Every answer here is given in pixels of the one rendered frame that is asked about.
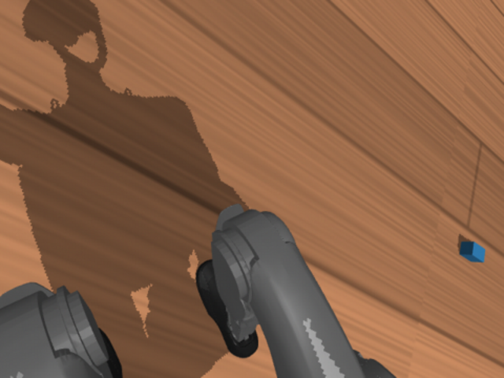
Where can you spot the right robot hand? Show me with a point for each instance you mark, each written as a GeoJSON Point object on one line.
{"type": "Point", "coordinates": [372, 368]}

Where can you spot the right robot foot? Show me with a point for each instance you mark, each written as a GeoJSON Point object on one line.
{"type": "Point", "coordinates": [215, 307]}

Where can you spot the left robot foot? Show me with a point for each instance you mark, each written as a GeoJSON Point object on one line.
{"type": "Point", "coordinates": [113, 362]}

